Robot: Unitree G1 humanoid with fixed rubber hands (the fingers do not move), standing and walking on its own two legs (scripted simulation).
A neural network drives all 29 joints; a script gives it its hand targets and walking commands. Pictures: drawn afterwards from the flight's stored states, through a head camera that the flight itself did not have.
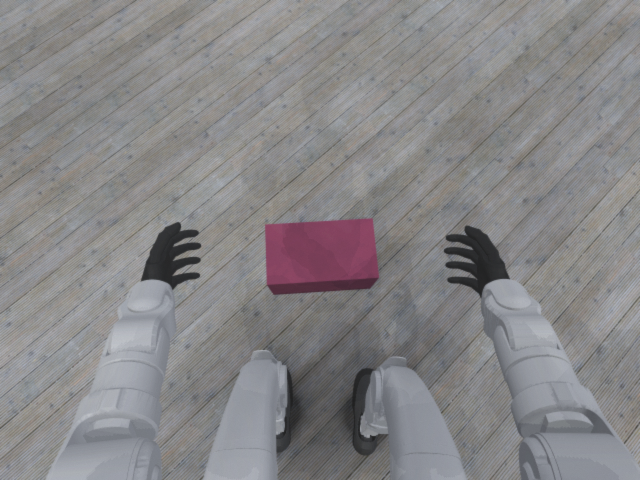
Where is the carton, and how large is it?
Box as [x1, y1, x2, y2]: [265, 218, 378, 294]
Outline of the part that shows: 372,218 265,224 267,285 274,294 369,288 378,278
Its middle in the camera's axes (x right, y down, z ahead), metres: +0.00 +0.04 +1.03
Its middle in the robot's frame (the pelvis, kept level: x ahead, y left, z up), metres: +0.49 +0.02 -0.60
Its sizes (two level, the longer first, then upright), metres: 0.270 0.152 0.165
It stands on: the floor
